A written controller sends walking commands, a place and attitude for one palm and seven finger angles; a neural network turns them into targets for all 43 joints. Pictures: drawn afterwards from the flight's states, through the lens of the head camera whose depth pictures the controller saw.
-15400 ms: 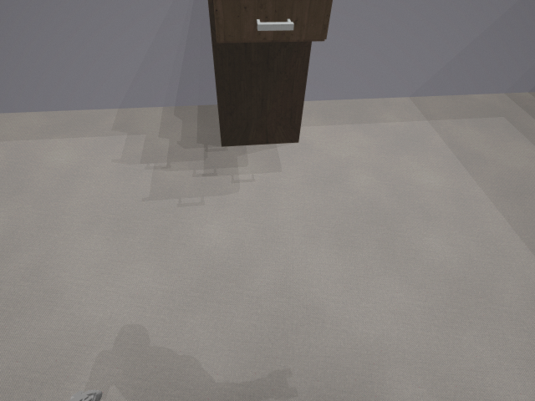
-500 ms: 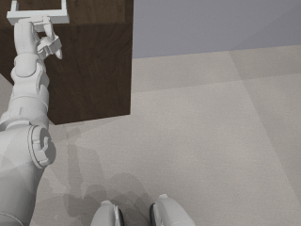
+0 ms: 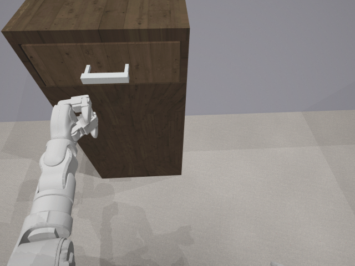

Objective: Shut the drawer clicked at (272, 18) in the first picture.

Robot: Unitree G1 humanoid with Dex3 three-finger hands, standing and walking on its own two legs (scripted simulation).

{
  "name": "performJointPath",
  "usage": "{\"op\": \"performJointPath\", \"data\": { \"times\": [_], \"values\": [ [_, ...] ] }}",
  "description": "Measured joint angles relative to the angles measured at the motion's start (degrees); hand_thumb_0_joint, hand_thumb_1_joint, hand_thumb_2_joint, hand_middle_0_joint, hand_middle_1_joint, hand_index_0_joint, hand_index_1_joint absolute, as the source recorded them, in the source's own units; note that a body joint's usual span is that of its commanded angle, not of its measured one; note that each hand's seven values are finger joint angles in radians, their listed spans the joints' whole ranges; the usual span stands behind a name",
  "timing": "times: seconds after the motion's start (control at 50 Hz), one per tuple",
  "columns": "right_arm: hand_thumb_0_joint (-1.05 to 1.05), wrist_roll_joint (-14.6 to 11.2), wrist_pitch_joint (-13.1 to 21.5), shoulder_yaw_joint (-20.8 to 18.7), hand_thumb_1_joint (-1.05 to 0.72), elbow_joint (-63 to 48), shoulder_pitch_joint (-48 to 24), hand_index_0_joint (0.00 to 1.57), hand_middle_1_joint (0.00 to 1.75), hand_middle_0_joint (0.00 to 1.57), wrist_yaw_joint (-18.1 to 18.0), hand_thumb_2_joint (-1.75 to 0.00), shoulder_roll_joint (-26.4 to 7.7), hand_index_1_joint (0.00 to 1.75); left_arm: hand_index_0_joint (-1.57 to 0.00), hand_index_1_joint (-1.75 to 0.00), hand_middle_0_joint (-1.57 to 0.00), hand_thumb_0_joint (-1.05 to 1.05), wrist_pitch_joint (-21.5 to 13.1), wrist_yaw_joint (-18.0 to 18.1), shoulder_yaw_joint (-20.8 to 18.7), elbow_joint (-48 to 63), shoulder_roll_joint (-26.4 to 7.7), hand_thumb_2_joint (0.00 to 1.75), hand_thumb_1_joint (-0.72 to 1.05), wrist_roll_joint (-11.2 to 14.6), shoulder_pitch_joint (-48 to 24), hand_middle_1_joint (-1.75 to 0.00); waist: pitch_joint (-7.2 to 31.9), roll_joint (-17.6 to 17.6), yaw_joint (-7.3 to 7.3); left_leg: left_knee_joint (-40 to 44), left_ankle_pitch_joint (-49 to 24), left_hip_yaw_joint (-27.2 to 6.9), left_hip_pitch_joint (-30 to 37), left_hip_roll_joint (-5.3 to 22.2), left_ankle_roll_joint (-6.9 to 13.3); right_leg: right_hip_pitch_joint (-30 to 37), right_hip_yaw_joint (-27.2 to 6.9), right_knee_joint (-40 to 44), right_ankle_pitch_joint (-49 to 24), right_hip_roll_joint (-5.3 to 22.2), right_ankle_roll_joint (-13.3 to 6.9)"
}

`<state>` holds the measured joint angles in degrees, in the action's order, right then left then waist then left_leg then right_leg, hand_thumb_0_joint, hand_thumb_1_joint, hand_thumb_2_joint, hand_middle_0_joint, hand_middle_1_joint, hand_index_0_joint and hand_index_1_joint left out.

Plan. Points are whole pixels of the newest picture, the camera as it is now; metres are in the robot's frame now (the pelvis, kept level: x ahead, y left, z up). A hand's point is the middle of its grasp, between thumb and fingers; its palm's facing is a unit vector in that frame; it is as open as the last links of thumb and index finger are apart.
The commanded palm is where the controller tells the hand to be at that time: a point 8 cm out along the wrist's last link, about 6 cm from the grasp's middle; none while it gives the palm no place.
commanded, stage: draw the hand back to the body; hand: left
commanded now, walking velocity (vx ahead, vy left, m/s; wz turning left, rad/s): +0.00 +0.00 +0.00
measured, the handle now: (106, 73) +0.62 +0.19 +0.06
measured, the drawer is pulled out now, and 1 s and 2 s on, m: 0.00 0.00 0.00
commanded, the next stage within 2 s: step back with the hand held close in 1.00 s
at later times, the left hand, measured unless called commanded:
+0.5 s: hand (34, 183) +0.25 +0.22 +0.15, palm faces +0.29 -0.92 -0.27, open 3.3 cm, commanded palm +0.19 +0.26 +0.17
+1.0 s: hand out of the picture +0.14 +0.25 +0.19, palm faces +0.44 -0.80 -0.40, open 3.3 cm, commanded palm +0.09 +0.29 +0.21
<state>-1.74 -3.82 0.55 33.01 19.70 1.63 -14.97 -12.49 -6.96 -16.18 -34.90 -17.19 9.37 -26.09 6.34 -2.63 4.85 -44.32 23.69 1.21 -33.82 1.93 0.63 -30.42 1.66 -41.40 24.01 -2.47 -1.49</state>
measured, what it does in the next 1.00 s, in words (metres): stands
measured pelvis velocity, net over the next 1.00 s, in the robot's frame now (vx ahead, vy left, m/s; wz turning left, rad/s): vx -0.03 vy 0.00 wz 0.04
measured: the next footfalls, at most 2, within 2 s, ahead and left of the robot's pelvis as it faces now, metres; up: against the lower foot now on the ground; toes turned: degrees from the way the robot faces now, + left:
none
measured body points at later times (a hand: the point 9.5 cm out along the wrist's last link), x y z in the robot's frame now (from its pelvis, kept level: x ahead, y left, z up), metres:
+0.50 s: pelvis -0.03 +0.00 +0.03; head -0.04 -0.02 +0.48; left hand +0.23 +0.27 +0.17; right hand +0.17 -0.21 -0.05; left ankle -0.03 +0.11 -0.71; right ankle -0.05 -0.10 -0.71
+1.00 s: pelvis -0.03 +0.00 +0.03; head -0.05 -0.02 +0.48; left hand +0.11 +0.29 +0.21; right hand +0.17 -0.21 -0.05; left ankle -0.03 +0.11 -0.71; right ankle -0.05 -0.10 -0.71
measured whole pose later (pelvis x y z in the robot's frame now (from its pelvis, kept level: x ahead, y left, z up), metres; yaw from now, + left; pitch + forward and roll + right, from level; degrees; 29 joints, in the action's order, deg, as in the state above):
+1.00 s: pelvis -0.03 +0.00 +0.03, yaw +2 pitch -5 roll -1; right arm 0.3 4.3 1.3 36.5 10.8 -4.7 -14.1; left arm -6.0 5.9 -16.0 25.7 -18.2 3.2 30.3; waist -1.4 -4.4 -4.2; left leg -24.0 13.4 0.4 -5.5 -0.2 1.0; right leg -1.6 2.4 -21.2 14.5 -0.8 -1.0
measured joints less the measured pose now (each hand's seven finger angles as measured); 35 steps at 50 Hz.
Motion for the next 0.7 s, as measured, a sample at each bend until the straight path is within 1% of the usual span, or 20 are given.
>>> {"op": "performJointPath", "data": {
  "times": [0.14,0.16,0.22,0.26,0.32,0.38,0.44,0.56,0.7],
  "values": [
    [0.0,-1.1,1.9,0.3,-0.91,-0.9,-4.3,0.2,0.3,0.2,-1.6,-0.9,-0.8,0.3,-1.4,-1.6,-1.4,0.02,3.6,-3.1,2.3,9.0,0.8,0.9,0.9,2.9,8.2,-1.6,-0.3,-0.2,-2.47,2.7,-1.6,-0.7,5.8,-0.8,-0.1,6.0,0.7,2.3,-0.8,0.7,-0.1],
    [0.0,-1.2,2.0,0.4,-0.91,-0.9,-5.1,0.2,0.3,0.2,-1.9,-0.9,-0.7,0.3,-1.4,-1.6,-1.4,0.02,4.3,-2.1,3.1,10.9,0.6,0.9,0.9,1.7,9.7,-1.6,-0.7,-0.1,-2.83,3.4,-1.9,-0.6,7.0,-0.9,-0.1,7.0,0.6,2.7,-1.1,0.8,-0.1],
    [0.01,-1.3,1.7,0.6,-0.91,-0.7,-7.5,0.19,0.3,0.2,-3.3,-0.9,-0.5,0.3,-1.4,-1.6,-1.4,0.02,6.2,3.1,6.4,17.0,0.1,0.9,0.9,-1.8,14.8,-1.6,-2.1,-0.1,-3.79,6.8,-3.6,-0.2,11.3,-1.3,-0.2,10.9,0.2,5.4,-2.4,1.1,0.0],
    [0.01,-1.1,1.6,1.0,-0.91,-0.4,-8.8,0.19,0.3,0.2,-4.1,-0.9,-0.3,0.3,-1.4,-1.6,-1.4,0.02,7.3,5.8,8.0,20.1,0.2,0.9,0.9,-3.3,17.5,-1.6,-3.1,-0.1,-4.5,9.3,-5.0,-0.1,14.0,-1.5,0.0,13.4,0.1,7.6,-3.6,1.3,0.1],
    [0.01,-0.9,1.7,1.7,-0.91,0.2,-10.4,0.19,0.3,0.2,-5.1,-0.9,0.1,0.3,-1.4,-1.6,-1.4,0.02,8.6,8.5,9.0,23.6,0.6,0.9,0.9,-4.5,20.5,-1.6,-4.5,-0.1,-5.38,12.7,-6.9,-0.1,17.5,-1.8,0.1,16.8,0.1,10.6,-5.3,1.6,0.1],
    [0.01,-0.5,2.2,2.4,-0.91,0.6,-11.4,0.2,0.3,0.2,-5.7,-0.9,0.6,0.3,-1.41,-1.6,-1.41,0.02,9.3,10.1,8.8,27.0,0.5,0.9,0.9,-5.1,23.2,-1.6,-5.8,-0.1,-5.99,15.6,-8.4,-0.1,20.6,-1.9,0.1,19.9,0.1,13.4,-6.7,1.6,0.1],
    [0.01,0.1,2.9,2.8,-0.91,0.9,-11.6,0.2,0.3,0.2,-5.7,-0.9,1.2,0.3,-1.4,-1.6,-1.41,0.02,9.4,11.0,8.1,31.4,0.4,0.9,0.9,-5.3,26.7,-1.6,-6.6,-0.3,-6.42,18.1,-9.6,-0.1,23.3,-2.0,0.1,22.5,0.0,15.8,-7.9,1.6,0.1],
    [0.01,1.0,3.8,3.1,-0.91,1.5,-10.9,0.2,0.3,0.2,-5.3,-0.9,1.8,0.3,-1.4,-1.6,-1.41,0.02,8.9,11.3,6.5,41.0,0.0,0.9,0.9,-5.3,35.6,-1.6,-7.6,-0.9,-6.98,21.2,-11.0,0.0,26.9,-2.0,0.1,26.3,-0.1,19.3,-9.5,1.6,0.2],
    [0.01,1.7,4.7,2.3,-0.91,2.7,-9.6,0.2,0.3,0.2,-5.2,-0.9,1.6,0.3,-1.41,-1.6,-1.41,0.02,8.2,11.6,3.9,50.9,-0.6,0.9,0.89,-5.5,45.9,-1.6,-8.1,-1.4,-7.5,22.0,-11.1,-0.1,28.5,-2.0,0.1,28.2,-0.1,20.8,-10.0,1.5,0.3]
  ]
}}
